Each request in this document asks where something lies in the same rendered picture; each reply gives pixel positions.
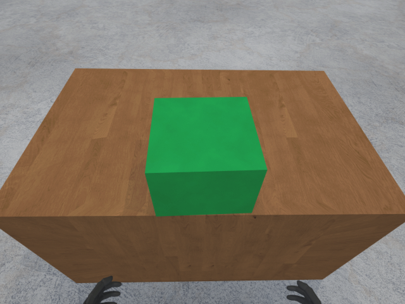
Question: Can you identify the carton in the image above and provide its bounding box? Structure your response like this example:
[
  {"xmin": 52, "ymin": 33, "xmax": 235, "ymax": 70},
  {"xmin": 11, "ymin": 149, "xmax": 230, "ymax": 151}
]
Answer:
[{"xmin": 145, "ymin": 97, "xmax": 267, "ymax": 217}]

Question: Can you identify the left robot hand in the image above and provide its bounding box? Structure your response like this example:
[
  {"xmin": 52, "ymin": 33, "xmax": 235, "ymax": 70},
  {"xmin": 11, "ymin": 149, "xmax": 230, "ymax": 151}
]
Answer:
[{"xmin": 83, "ymin": 275, "xmax": 122, "ymax": 304}]

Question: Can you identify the right robot hand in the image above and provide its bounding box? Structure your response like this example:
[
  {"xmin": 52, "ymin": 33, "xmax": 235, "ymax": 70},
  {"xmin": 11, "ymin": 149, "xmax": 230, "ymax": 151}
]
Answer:
[{"xmin": 287, "ymin": 281, "xmax": 321, "ymax": 304}]

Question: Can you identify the pedestal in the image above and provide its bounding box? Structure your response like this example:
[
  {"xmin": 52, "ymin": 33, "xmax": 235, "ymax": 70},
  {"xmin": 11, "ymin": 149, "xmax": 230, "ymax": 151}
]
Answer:
[{"xmin": 0, "ymin": 68, "xmax": 405, "ymax": 283}]

